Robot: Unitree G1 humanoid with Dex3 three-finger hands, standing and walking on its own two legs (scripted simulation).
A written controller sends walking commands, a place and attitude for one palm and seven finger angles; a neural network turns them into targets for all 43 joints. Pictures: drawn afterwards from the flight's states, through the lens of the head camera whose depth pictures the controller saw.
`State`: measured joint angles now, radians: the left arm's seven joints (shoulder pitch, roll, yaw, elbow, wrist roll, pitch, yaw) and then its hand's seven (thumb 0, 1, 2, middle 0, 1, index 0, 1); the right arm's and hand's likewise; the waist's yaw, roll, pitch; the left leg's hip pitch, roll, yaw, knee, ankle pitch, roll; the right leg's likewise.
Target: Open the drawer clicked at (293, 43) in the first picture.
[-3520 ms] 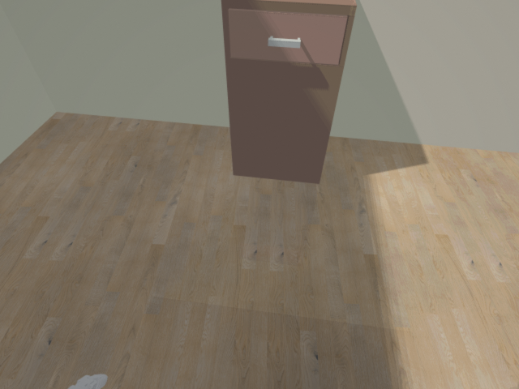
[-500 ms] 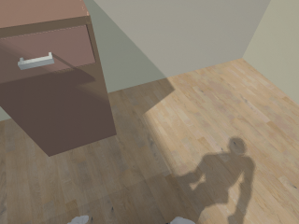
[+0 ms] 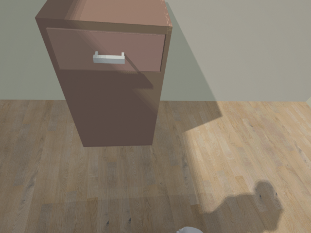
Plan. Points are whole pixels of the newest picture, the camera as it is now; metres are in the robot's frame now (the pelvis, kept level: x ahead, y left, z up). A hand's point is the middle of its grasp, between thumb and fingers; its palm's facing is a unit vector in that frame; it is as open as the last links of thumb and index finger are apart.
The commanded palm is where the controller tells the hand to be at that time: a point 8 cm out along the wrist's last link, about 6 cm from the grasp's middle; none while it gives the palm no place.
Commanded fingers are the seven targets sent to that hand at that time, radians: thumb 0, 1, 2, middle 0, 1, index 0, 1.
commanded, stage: turn to face it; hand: left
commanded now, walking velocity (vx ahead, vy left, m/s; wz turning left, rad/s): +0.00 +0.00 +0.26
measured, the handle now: (109, 56) +0.75 +0.23 +0.01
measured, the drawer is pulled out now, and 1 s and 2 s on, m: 0.00 0.00 0.00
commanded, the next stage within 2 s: take the last steps up to it in 0.20 s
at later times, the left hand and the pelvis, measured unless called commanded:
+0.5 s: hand out of the picture +0.01 +0.12 -0.15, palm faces +0.19 -0.95 -0.24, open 7.3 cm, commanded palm none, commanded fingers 0.00 0.90 0.90 -0.20 -0.30 -0.20 -0.30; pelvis +0.00 -0.06 +0.01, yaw +7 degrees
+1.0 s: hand out of the picture -0.05 +0.12 -0.17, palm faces +0.28 -0.95 -0.11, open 7.3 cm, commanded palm none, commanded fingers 0.00 0.90 0.90 -0.20 -0.30 -0.20 -0.30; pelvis +0.10 +0.00 +0.00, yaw +9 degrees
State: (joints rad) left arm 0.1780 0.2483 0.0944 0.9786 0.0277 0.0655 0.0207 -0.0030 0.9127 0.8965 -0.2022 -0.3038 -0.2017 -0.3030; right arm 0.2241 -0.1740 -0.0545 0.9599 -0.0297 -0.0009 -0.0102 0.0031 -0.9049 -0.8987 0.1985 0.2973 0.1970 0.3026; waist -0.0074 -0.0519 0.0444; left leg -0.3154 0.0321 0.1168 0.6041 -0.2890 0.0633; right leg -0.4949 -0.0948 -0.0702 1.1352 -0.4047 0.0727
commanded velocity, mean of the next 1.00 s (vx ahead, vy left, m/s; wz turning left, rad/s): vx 0.21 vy -0.01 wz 0.08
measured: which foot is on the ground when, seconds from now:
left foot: down 0.00-0.40, up 0.42-0.90, down 0.92-1.00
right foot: up 0.00-0.38, down 0.40-0.94, up 0.96-1.00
